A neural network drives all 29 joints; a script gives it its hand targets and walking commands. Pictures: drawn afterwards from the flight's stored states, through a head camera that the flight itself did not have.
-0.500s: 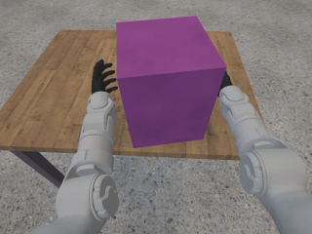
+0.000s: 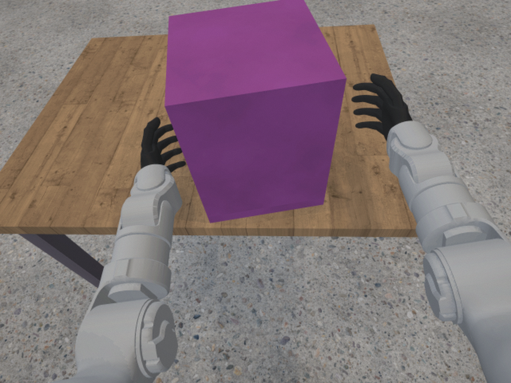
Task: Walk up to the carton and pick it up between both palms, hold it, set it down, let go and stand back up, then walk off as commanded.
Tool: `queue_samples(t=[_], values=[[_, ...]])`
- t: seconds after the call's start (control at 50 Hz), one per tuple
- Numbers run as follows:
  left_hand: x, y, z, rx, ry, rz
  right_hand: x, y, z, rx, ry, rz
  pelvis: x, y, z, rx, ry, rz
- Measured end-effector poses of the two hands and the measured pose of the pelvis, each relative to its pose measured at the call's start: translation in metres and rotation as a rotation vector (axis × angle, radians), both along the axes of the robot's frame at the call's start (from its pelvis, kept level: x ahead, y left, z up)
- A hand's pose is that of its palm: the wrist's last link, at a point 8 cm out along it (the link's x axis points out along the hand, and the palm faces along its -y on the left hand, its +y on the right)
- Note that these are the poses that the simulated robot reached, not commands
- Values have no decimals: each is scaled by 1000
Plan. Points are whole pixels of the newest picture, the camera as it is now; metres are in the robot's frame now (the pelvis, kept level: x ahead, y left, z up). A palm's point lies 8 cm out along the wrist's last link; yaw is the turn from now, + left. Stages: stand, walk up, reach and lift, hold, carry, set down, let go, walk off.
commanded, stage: set down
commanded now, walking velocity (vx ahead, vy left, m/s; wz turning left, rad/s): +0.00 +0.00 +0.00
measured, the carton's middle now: (252, 118) +0.52 +0.06 +0.13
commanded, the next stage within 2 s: none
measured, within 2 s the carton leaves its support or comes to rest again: neither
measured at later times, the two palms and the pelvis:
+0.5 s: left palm (110, 190) +0.34 +0.22 +0.17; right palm (425, 153) +0.40 -0.16 +0.18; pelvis -0.06 -0.01 +0.00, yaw +0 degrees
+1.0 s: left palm (108, 230) +0.30 +0.22 +0.13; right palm (447, 205) +0.37 -0.21 +0.10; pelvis -0.02 +0.00 +0.00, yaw +0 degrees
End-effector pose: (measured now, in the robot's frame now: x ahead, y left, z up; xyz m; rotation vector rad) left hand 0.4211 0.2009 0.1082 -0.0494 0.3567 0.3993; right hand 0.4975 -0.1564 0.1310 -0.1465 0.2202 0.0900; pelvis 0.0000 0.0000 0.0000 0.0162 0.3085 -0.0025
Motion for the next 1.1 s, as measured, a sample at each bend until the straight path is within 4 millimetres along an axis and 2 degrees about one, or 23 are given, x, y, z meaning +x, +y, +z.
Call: queue_samples(t=[0.14, 0.24, 0.32, 0.4, 0.46, 0.52, 0.58, 0.64, 0.74, 0.82, 0.92, 0.98, 1.1], values=[[-30, -2, 23, 22, -55, 10, -37, 10, 4, 34, 7, 42, -19, -7, 0, 8, -53, -3], [-56, 2, 44, 22, -87, 16, -66, -6, 14, 17, 23, 8, -34, -7, 0, 7, -115, -4], [-63, 10, 67, -9, -134, 26, -82, -19, 28, -23, 26, -16, -47, -10, 0, 11, -134, -5], [-69, 17, 78, 1, -146, 18, -92, -18, 37, -24, 38, 0, -55, -12, 0, 13, -146, -5], [-77, 17, 71, 19, -115, 4, -97, -10, 42, 3, 35, 30, -56, -11, 0, 11, -160, -5], [-87, 15, 51, 18, -49, -5, -100, -5, 46, 21, 28, 51, -55, -8, 0, 8, -180, -6], [-95, 15, 32, -1, 6, 4, -101, -5, 47, 31, 30, 52, -53, -7, 0, 7, -189, -5], [-96, 15, 21, -13, 29, 17, -98, -9, 47, 38, 36, 43, -51, -8, 0, 8, -186, -5], [-91, 12, 28, -19, -38, 16, -94, -14, 36, 27, 66, 34, -44, -7, 1, 6, -182, -4], [-96, 9, 34, 4, -78, 11, -100, -25, 8, 19, 130, 10, -33, -4, 3, 2, -206, -3], [-110, 13, 26, 18, -47, 17, -115, -45, -26, 17, 178, -23, -21, 1, 4, -4, -233, -1], [-118, 18, 25, 25, -58, 31, -121, -53, -31, 18, 148, -21, -18, 1, 5, -5, -237, 0], [-134, 21, 28, 29, -104, 23, -132, -60, -21, 20, 71, -8, -18, 2, 5, -6, -255, 0]])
